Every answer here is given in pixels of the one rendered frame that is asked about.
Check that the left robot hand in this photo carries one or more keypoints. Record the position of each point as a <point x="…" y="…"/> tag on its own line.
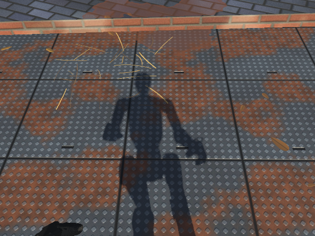
<point x="61" y="229"/>

